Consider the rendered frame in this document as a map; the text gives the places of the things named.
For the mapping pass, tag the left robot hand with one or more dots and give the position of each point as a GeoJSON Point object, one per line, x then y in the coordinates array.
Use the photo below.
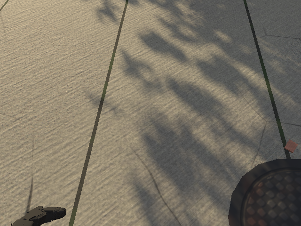
{"type": "Point", "coordinates": [40, 215]}

